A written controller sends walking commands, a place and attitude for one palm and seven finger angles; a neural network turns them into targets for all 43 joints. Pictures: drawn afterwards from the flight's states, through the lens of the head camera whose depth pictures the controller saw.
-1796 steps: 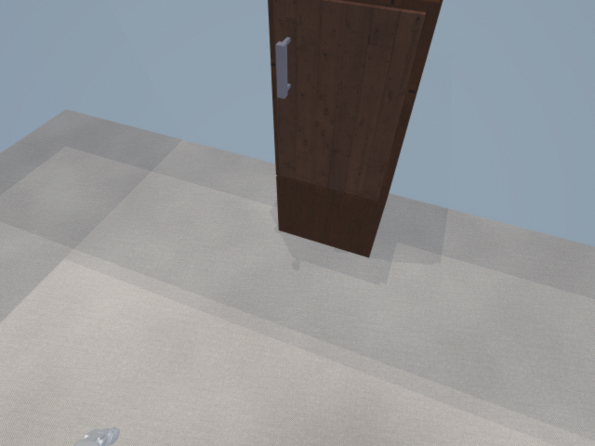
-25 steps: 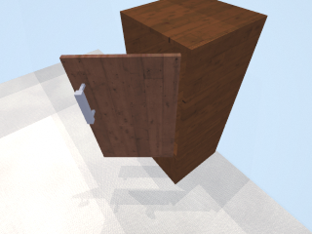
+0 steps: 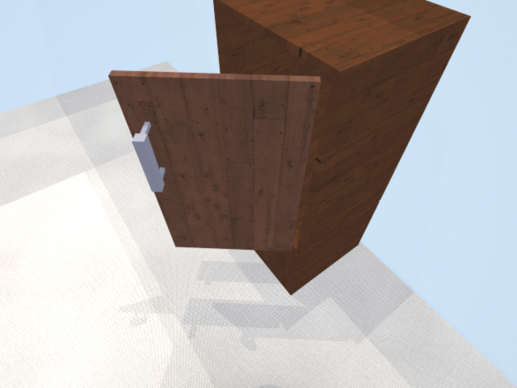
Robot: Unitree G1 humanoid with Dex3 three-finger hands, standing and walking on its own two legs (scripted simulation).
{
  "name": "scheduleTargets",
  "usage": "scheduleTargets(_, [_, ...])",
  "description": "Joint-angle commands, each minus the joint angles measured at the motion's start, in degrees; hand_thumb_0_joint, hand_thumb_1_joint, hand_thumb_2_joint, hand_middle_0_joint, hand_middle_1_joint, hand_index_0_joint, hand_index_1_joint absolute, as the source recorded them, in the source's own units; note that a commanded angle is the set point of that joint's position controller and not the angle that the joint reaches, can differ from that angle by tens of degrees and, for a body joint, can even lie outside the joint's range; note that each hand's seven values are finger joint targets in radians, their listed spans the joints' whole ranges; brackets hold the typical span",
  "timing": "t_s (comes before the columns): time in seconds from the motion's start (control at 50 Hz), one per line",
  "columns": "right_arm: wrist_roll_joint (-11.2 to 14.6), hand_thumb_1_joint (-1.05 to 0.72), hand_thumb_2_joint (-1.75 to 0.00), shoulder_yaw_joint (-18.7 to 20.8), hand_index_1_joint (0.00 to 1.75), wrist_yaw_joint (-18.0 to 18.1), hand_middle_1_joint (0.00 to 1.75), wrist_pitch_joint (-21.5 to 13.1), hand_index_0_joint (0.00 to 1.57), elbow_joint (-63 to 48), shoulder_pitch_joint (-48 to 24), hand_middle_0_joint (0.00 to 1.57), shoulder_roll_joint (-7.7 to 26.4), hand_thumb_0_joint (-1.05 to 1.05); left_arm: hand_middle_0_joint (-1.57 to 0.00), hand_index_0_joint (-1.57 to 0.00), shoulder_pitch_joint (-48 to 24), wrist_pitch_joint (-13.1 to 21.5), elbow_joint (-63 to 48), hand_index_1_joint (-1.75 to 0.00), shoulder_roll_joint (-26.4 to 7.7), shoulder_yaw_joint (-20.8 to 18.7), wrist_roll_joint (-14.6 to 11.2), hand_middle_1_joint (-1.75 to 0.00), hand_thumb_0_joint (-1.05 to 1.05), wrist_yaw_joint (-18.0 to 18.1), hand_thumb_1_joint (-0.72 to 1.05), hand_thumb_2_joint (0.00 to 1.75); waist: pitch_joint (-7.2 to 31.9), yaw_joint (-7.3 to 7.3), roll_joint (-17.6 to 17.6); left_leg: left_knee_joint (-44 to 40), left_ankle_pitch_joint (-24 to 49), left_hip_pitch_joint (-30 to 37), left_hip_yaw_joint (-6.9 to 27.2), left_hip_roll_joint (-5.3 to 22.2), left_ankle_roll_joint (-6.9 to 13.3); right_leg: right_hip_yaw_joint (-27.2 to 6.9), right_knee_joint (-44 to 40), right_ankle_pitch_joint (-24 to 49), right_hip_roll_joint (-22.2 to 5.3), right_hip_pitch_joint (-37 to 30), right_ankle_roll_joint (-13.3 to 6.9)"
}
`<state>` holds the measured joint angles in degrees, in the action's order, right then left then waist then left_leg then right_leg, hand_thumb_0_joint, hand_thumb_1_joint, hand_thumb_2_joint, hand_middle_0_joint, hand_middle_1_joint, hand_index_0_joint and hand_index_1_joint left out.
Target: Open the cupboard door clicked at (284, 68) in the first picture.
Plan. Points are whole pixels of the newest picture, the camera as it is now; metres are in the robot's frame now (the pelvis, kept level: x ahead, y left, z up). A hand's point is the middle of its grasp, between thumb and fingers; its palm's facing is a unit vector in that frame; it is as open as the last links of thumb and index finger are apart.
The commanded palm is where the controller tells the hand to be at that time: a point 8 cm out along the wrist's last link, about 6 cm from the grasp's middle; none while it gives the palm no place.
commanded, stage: come to a stop and stand still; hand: left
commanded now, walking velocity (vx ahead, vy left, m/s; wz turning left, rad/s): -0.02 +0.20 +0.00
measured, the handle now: (152, 157) +0.53 +0.27 +0.01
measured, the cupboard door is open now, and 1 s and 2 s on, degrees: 52 52 52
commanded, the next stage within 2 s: look again from close up in 1.02 s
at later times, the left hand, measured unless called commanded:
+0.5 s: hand out of the picture +0.02 +0.24 -0.17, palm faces +0.00 -0.98 -0.19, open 7.3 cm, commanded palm none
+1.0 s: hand out of the picture -0.02 +0.21 -0.17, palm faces +0.03 -0.98 -0.19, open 7.3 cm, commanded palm none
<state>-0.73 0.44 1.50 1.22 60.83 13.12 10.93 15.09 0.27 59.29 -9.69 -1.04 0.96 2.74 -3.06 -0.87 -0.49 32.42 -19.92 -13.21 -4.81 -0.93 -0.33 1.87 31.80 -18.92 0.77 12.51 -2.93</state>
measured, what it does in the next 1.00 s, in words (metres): steps on the spot: right foot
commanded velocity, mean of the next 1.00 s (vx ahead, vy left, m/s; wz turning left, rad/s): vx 0.01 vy -0.04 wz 0.00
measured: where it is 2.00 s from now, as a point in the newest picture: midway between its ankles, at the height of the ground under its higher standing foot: outside the picture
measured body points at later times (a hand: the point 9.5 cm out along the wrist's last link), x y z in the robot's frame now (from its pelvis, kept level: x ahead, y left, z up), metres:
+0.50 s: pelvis -0.02 +0.06 +0.01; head +0.01 +0.06 +0.46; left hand +0.02 +0.29 -0.15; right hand +0.00 -0.17 -0.15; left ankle +0.01 +0.14 -0.73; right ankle -0.05 -0.06 -0.72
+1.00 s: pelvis -0.03 +0.03 +0.00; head -0.04 +0.03 +0.45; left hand -0.02 +0.26 -0.15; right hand -0.02 -0.19 -0.15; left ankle +0.01 +0.14 -0.73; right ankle -0.04 -0.06 -0.73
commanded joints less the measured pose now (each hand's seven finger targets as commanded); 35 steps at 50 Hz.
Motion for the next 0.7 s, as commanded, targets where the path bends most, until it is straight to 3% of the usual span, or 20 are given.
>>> scheduleTargets(0.0, [-0.21,-0.9,-0.9,1.94,0.3,-0.21,0.3,-0.12,0.2,-5.7,-1.21,0.2,3.85,0.0,-0.2,-0.2,5.2,0.13,-2.78,-0.3,-12.61,-3.73,0.81,-0.3,0.0,1.03,0.9,0.9,0.84,-1.8,-6.72,7.48,-6.55,-10.23,3.02,2.5,-0.78,-20.79,-7.83,38.4,-22.98,-5.7,-10.24])
scheduleTargets(0.04, [0.01,-0.9,-0.9,2.17,0.3,-0.68,0.3,-0.01,0.2,-5.83,0.03,0.2,3.45,0.0,-0.2,-0.2,2.49,-0.12,-3.9,-0.3,-13.39,-3.97,0.84,-0.3,0.0,0.67,0.9,0.9,1.96,-0.41,-6.95,2.56,-2.2,-4.99,1.97,1.64,-1.04,-16.69,-5.92,35.88,-20.41,-2.12,-7.92])
scheduleTargets(0.08, [-0.15,-0.9,-0.9,2.42,0.3,-1.01,0.3,0.0,0.2,-5.23,2.83,0.2,3.81,0.0,-0.2,-0.2,-0.04,-0.59,-5.04,-0.3,-13.62,-4.19,0.59,-0.3,0.0,0.33,0.9,0.9,2.6,1.05,-6.75,-4.27,5.79,3.4,-0.45,0.62,-0.95,-12.88,-4.0,24.85,-16.82,4.19,-4.44])
scheduleTargets(0.1, [-0.25,-0.9,-0.9,2.59,0.3,-1.0,0.3,-0.28,0.2,-5.12,4.07,0.2,4.58,0.0,-0.2,-0.2,-0.86,-0.94,-5.66,-0.3,-12.78,-4.01,0.51,-0.3,0.0,0.11,0.9,0.9,2.79,1.79,-4.64,-6.52,8.99,6.63,0.56,2.42,-0.21,-10.07,-1.71,17.29,-13.74,7.6,-2.51])
scheduleTargets(0.14, [-0.95,-0.9,-0.9,3.29,0.3,-0.94,0.3,-0.81,0.2,-5.68,5.08,0.2,9.06,0.0,-0.2,-0.2,-0.25,-2.05,-6.46,-0.3,-7.09,-2.78,0.47,-0.3,0.0,-0.21,0.9,0.9,2.22,1.86,12.17,-14.95,9.15,5.14,15.13,16.14,6.79,1.52,10.51,-9.23,-3.14,13.16,2.41])
scheduleTargets(0.16, [-0.81,-0.9,-0.9,3.1,0.3,-0.67,0.3,-1.14,0.2,-5.99,5.14,0.2,8.51,0.0,-0.2,-0.2,-0.69,-2.28,-6.44,-0.3,-5.45,-2.11,0.76,-0.3,0.0,0.04,0.9,0.9,1.69,2.47,12.73,-19.62,4.53,1.0,20.46,19.26,10.01,-0.3,18.78,-15.05,-2.62,12.59,2.37])
scheduleTargets(0.18, [-0.9,-0.9,-0.9,2.66,0.3,-0.41,0.3,-1.48,0.2,-6.43,3.61,0.2,8.29,0.0,-0.2,-0.2,-0.69,-2.14,-5.95,-0.3,-5.63,-1.82,0.72,-0.3,0.0,-0.31,0.9,0.9,1.28,1.65,8.41,-20.59,0.71,-0.2,22.16,19.54,11.65,-2.45,22.87,-12.87,-3.71,13.37,1.77])
scheduleTargets(0.22, [-1.01,-0.9,-0.9,2.35,0.3,-0.14,0.3,-2.23,0.2,-6.91,0.61,0.2,8.63,0.0,-0.2,-0.2,0.15,-1.33,-4.53,-0.3,-6.01,-1.85,0.93,-0.3,0.0,-1.26,0.9,0.9,1.05,0.62,3.99,-21.19,-1.45,-0.94,19.63,18.03,11.56,-2.71,23.46,-8.55,-4.76,12.59,1.62])
scheduleTargets(0.26, [-0.84,-0.9,-0.9,1.53,0.3,0.14,0.3,-2.82,0.2,-5.42,1.84,0.2,5.86,0.0,-0.2,-0.2,1.97,-1.27,-2.91,-0.3,-3.9,-1.09,0.91,-0.3,0.0,-1.74,0.9,0.9,1.86,0.53,4.41,-21.3,3.96,2.01,16.14,16.39,10.45,-1.63,21.12,-5.88,-4.52,12.49,2.38])
scheduleTargets(0.36, [-1.13,-0.9,-0.9,2.05,0.3,0.84,0.3,-2.64,0.2,-3.08,5.19,0.2,6.32,0.0,-0.2,-0.2,-0.3,-1.44,-2.84,-0.3,-3.21,-0.59,0.56,-0.3,0.0,-1.94,0.9,0.9,2.16,2.62,3.2,-18.05,17.68,5.48,14.74,17.69,10.8,-0.72,11.33,-7.81,-3.75,10.29,3.0])
scheduleTargets(0.44, [-1.0,-0.9,-0.9,2.4,0.3,0.92,0.3,-2.28,0.2,-1.97,5.58,0.2,7.58,0.0,-0.2,-0.2,0.95,-1.61,-2.39,-0.3,-2.96,-0.85,0.27,-0.3,0.0,-1.8,0.9,0.9,4.09,2.16,6.17,-15.69,19.5,4.23,13.42,17.06,9.94,-0.29,4.34,-5.32,-2.98,5.52,2.65])
scheduleTargets(0.48, [-0.61,-0.9,-0.9,1.99,0.3,0.82,0.3,-2.32,0.2,-1.49,4.8,0.2,6.37,0.0,-0.2,-0.2,3.34,-0.83,-1.46,-0.3,-3.08,-0.84,0.22,-0.3,0.0,-1.5,0.9,0.9,4.21,0.37,4.07,-11.83,18.72,0.2,10.87,14.15,7.26,-0.63,-7.71,3.01,-3.09,-1.93,2.49])
scheduleTargets(0.5, [-0.32,-0.9,-0.9,1.71,0.3,0.57,0.3,-2.46,0.2,-1.4,4.7,0.2,4.88,0.0,-0.2,-0.2,4.36,-0.34,-0.82,-0.3,-4.05,-0.9,0.21,-0.3,0.0,-1.24,0.9,0.9,4.57,0.27,1.75,-10.17,13.99,-2.23,8.72,11.44,4.81,-3.68,-10.72,6.36,-5.15,-4.93,1.73])
scheduleTargets(0.52, [-0.05,-0.9,-0.9,1.26,0.3,0.28,0.3,-2.57,0.2,-1.57,4.18,0.2,3.36,0.0,-0.2,-0.2,4.36,0.07,-0.37,-0.3,-5.15,-0.7,0.09,-0.3,0.0,-1.02,0.9,0.9,4.15,0.57,-0.44,-9.17,9.21,-3.75,6.14,8.52,2.9,-7.44,-11.58,7.76,-8.45,-5.09,0.25])
scheduleTargets(0.54, [0.49,-0.9,-0.9,1.65,0.3,-0.04,0.3,-2.59,0.2,-5.55,-0.52,0.2,6.53,0.0,-0.2,-0.2,6.75,-0.25,-0.41,-0.3,-6.6,0.46,1.08,-0.3,0.0,0.73,0.9,0.9,-0.02,-0.56,-0.64,-1.48,9.18,-1.07,3.46,7.55,0.77,-8.03,-12.28,14.95,-8.68,2.72,0.79])
scheduleTargets(0.56, [0.08,-0.9,-0.9,0.66,0.3,-0.3,0.3,-1.98,0.2,-5.89,1.11,0.2,4.32,0.0,-0.2,-0.2,4.68,0.6,-0.62,-0.3,-7.69,0.05,0.52,-0.3,0.0,0.59,0.9,0.9,1.81,1.82,-8.74,1.12,6.37,-2.41,1.99,6.17,-0.02,-7.95,-13.57,16.85,-11.62,1.64,-0.34])
scheduleTargets(0.58, [-0.43,-0.9,-0.9,0.31,0.3,-0.65,0.3,-1.86,0.2,-5.18,4.81,0.2,2.43,0.0,-0.2,-0.2,2.06,1.43,-2.2,-0.3,-6.64,0.6,-0.11,-0.3,0.0,0.64,0.9,0.9,5.87,3.13,-11.75,-0.37,3.63,-0.56,2.76,5.11,0.64,-8.07,-12.46,12.65,-11.19,-0.35,-1.69])
scheduleTargets(0.64, [-0.56,-0.9,-0.9,0.19,0.3,-0.52,0.3,-2.49,0.2,-3.58,6.62,0.2,3.49,0.0,-0.2,-0.2,1.34,1.69,-3.2,-0.3,-6.76,0.29,-0.48,-0.3,0.0,0.13,0.9,0.9,3.94,2.73,5.57,-5.15,13.5,1.68,4.91,6.89,1.75,-5.59,-7.88,12.09,-7.73,1.63,-1.48])
scheduleTargets(0.66, [-0.59,-0.9,-0.9,0.09,0.3,-0.43,0.3,-2.68,0.2,-3.66,6.18,0.2,3.49,0.0,-0.2,-0.2,2.23,1.56,-2.88,-0.3,-6.49,0.23,-0.21,-0.3,0.0,0.02,0.9,0.9,1.66,1.95,8.01,-5.62,17.22,-0.11,6.24,7.89,2.39,-4.53,-6.94,12.81,-6.58,1.62,-1.06])
scheduleTargets(0.68, [-0.56,-0.9,-0.9,0.03,0.3,-0.22,0.3,-2.63,0.2,-4.04,6.04,0.2,3.8,0.0,-0.2,-0.2,3.41,1.35,-2.54,-0.3,-6.41,0.18,-0.24,-0.3,0.0,-0.19,0.9,0.9,1.3,1.48,6.96,-6.08,16.43,-1.38,6.57,8.31,2.7,-4.28,-6.95,11.59,-6.04,1.13,-0.76])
